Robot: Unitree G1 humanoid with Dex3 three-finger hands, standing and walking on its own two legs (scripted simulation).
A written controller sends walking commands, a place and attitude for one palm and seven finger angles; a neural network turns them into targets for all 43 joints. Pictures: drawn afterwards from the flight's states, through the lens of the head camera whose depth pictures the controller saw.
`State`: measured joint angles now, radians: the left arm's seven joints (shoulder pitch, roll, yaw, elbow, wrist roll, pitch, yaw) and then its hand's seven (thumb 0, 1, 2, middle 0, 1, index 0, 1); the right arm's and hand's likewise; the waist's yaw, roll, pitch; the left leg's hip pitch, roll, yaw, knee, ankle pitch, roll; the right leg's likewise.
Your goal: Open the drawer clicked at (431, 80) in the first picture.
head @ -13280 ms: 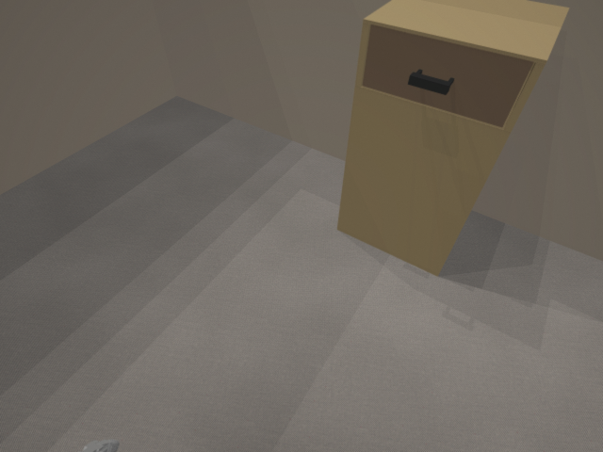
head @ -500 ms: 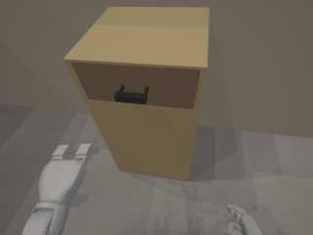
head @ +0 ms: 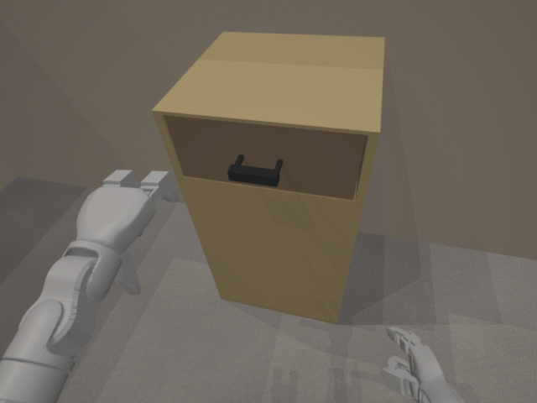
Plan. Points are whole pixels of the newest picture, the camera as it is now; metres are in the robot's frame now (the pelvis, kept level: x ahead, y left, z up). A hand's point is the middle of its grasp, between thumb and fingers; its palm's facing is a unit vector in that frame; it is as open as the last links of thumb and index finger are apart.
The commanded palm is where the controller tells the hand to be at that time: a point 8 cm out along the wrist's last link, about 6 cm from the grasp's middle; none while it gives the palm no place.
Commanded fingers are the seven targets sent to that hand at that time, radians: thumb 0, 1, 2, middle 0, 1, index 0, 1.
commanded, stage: raise the hand with hooked fingers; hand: left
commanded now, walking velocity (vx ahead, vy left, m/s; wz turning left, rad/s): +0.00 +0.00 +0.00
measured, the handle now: (256, 168) +0.56 +0.11 +0.02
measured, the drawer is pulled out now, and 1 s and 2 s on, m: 0.00 0.00 0.00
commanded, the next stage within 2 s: move the hooked fingers above the handle in 0.46 s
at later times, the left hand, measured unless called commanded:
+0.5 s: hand (126, 229) +0.30 +0.24 +0.13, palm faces +0.08 -0.05 -1.00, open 13.8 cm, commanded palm +0.27 +0.25 +0.18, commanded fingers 0.00 -0.50 0.30 -0.30 -1.20 -0.30 -1.20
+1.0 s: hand (173, 210) +0.35 +0.20 +0.11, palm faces +0.00 -0.04 -1.00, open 13.8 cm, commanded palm +0.33 +0.21 +0.17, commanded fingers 0.00 -0.50 0.30 -0.30 -1.20 -0.30 -1.20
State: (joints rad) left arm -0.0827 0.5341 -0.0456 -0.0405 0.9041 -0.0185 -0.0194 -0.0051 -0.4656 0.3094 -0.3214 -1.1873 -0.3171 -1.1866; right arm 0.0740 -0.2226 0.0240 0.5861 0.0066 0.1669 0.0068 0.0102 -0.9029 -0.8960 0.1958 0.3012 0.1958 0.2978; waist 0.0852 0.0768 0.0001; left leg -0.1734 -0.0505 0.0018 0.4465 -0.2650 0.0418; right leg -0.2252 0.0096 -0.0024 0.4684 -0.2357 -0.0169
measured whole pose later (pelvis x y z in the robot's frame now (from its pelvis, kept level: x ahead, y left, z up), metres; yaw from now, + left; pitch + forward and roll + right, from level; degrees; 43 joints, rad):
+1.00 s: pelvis -0.01 -0.01 +0.00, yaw +0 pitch +3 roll +1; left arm -0.37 0.51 -0.11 0.25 0.91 -0.11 -0.03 -0.01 -0.49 0.30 -0.32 -1.20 -0.32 -1.20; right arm 0.15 -0.25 -0.01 0.62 0.02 0.17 0.00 0.01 -0.90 -0.90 0.20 0.30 0.20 0.30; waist 0.05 0.06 -0.01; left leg -0.25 -0.05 -0.01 0.43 -0.23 0.03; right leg -0.30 0.01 -0.01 0.46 -0.21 -0.03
